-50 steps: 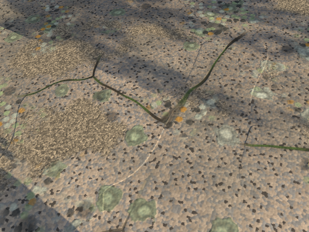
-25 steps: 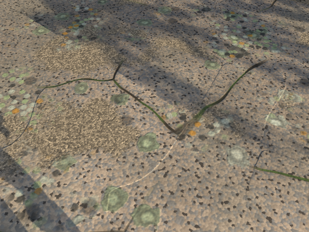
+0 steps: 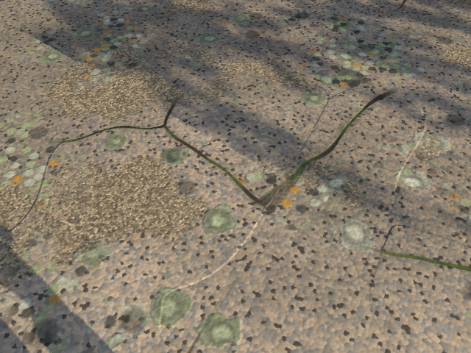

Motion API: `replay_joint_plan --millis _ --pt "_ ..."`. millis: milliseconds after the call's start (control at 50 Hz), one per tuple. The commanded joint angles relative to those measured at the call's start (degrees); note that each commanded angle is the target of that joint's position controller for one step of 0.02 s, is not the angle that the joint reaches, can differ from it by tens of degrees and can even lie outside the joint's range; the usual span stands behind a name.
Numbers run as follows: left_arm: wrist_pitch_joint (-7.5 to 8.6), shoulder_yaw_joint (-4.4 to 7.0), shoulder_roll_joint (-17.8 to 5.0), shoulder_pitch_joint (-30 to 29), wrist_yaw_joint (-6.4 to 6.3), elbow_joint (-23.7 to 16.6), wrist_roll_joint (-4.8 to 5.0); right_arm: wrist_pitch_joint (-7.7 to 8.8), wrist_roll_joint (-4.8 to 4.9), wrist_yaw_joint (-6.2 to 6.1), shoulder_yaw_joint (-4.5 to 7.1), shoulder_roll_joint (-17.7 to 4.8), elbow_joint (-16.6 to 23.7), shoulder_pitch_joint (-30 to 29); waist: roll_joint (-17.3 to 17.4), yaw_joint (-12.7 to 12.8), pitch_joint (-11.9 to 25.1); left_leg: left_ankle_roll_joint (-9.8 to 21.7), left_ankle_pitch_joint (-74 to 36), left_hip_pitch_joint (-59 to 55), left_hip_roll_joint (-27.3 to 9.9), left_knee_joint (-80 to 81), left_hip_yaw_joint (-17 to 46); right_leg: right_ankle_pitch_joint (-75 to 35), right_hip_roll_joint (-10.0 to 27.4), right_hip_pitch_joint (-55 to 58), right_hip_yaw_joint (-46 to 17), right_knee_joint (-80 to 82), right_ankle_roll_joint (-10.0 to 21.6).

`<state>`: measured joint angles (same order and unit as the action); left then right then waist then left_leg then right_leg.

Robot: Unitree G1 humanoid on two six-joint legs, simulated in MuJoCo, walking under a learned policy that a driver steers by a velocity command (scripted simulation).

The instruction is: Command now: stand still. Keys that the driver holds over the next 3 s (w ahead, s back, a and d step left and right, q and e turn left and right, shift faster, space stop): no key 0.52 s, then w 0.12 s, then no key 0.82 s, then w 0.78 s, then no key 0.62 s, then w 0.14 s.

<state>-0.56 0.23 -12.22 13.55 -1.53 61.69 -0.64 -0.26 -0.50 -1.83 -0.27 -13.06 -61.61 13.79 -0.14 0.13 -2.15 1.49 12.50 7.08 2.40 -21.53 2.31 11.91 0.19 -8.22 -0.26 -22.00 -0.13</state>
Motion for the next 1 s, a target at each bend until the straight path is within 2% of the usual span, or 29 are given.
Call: replay_joint_plan --millis 20,240,520,540,580,620,640,660,680,720,740,780,800,840,880,1000 --pt "0.38 0.74 -5.44 2.2 -0.26 -0.13 0.02 0.43 -0.01 -0.25 0.71 -5.34 0.4 1.61 0.08 0.2 -0.96 1.39 -5.42 3.19 -6.02 4.17 5.47 -5.32 4.83 0.15 -4.71 3.25 1.86" --pt "0.54 0.2 -3.65 3.59 -0.55 2.45 0.05 0.44 -0.02 -0.51 0.3 -3.24 -2.51 3.71 -0.15 0.0 -1.43 1.17 -5.73 3.16 -6.04 3.51 4.92 -5.13 4.62 -0.94 -4.81 3.14 2.03" --pt "0.67 0.01 -1.91 5.67 -0.84 3.9 0.03 0.47 -0.03 -0.74 0.18 -1.18 -4.2 5.64 0.08 0.0 -1.89 0.95 -5.68 3.51 -6.07 2.93 4.5 -4.92 4.42 -1.62 -4.9 2.86 2.25" --pt "0.63 -0.06 -1.59 6.24 -0.81 4.11 -0.03 0.44 -0.1 -0.72 0.11 -0.84 -4.43 6.24 0.07 0.01 -0.68 1.06 -1.2 3.17 -5.59 3.39 4.32 -0.28 3.93 -1.21 -4.76 3.33 2.35" --pt "0.21 0.71 -3.08 6.53 -0.72 3.72 -0.15 0.06 -0.26 -0.64 0.81 -2.14 -4.05 6.56 -0.11 0.03 -1.9 2.38 13.67 5.55 -3.51 1.57 3.59 14.98 1.99 -3.28 -4.34 1.91 3.65" --pt "-0.24 1.19 -3.43 6.69 -0.37 2.66 -0.44 -0.33 -0.69 -0.25 1.21 -2.22 -2.8 6.3 -0.56 0.19 -6.45 4.15 26.83 11.15 -2.93 0.03 4.63 28.66 2.05 -7.91 -6.47 1.61 5.73" --pt "-0.18 1.22 -2.94 7.31 -0.26 2.33 -0.43 -0.18 -0.77 -0.1 1.12 -1.37 -2.14 6.06 -0.95 0.47 -8.16 4.6 28.14 13.33 -3.04 -1.13 5.29 30.77 2.84 -8.6 -8.27 1.68 6.63" --pt "0.11 1.04 -1.86 7.64 -0.41 2.2 -0.34 0.25 -0.7 -0.16 0.79 0.21 -1.6 5.34 -1.42 0.77 -9.26 4.35 22.64 14.38 -2.83 -2.38 4.74 26.58 3.73 -8.05 -9.62 2.14 7.06" --pt "0.5 1.02 -1.43 7.89 -0.59 2.21 -0.33 0.81 -0.71 -0.22 0.52 1.49 -1.33 5.0 -2.11 0.88 -8.34 3.86 15.07 13.89 -2.14 -3.81 3.53 20.56 4.73 -6.37 -10.98 2.95 7.33" --pt "1.13 1.36 -2.79 7.98 -0.71 2.05 -0.4 1.76 -0.81 -0.19 0.41 1.72 -1.29 6.48 -3.47 0.2 -4.49 3.39 5.89 10.5 -1.04 -5.76 1.96 10.59 6.25 -4.48 -12.53 3.67 7.63" --pt "1.34 1.38 -3.38 7.57 -0.68 2.02 -0.54 2.1 -0.95 -0.15 0.37 1.35 -1.46 8.48 -4.27 -0.77 -4.27 3.47 4.1 8.16 -1.68 -4.83 2.52 5.8 6.54 -5.84 -11.99 1.97 7.44" --pt "1.81 0.94 -0.95 7.06 -0.83 2.06 -0.38 2.51 -0.53 -0.6 0.67 0.0 -2.57 9.81 1.27 -0.63 -5.26 3.16 -9.69 3.96 -4.74 -2.65 5.57 -7.71 2.63 -5.74 -5.06 -4.03 4.62" --pt "1.83 0.85 -0.53 7.4 -1.06 2.13 -0.2 2.56 -0.28 -0.89 0.75 -0.48 -2.81 10.19 2.45 -0.35 -3.98 3.1 -18.08 1.65 -6.25 -2.45 6.62 -10.83 1.95 -4.96 -3.66 -5.17 3.4" --pt "1.77 0.91 -1.04 8.7 -1.39 2.64 0.38 2.5 -0.27 -1.33 0.72 -0.61 -2.87 10.81 2.38 -0.2 -0.29 3.12 -31.03 -2.57 -7.74 -3.66 6.47 -14.7 2.41 -2.08 -3.33 -5.48 2.33" --pt "1.56 0.98 -1.37 8.8 -1.49 2.74 0.68 2.28 -0.02 -1.64 0.72 -0.6 -2.62 10.06 2.36 0.09 1.4 2.6 -34.19 -3.74 -7.6 -3.96 5.35 -17.34 2.99 0.71 -3.33 -5.03 2.12" --pt "0.72 0.84 -0.92 7.95 -1.87 3.19 0.47 1.54 0.22 -1.91 0.91 -0.04 -2.77 9.23 0.64 0.24 0.6 1.77 -30.73 -2.81 -6.82 -2.65 4.04 -21.96 4.16 3.99 -3.37 -3.75 1.95"
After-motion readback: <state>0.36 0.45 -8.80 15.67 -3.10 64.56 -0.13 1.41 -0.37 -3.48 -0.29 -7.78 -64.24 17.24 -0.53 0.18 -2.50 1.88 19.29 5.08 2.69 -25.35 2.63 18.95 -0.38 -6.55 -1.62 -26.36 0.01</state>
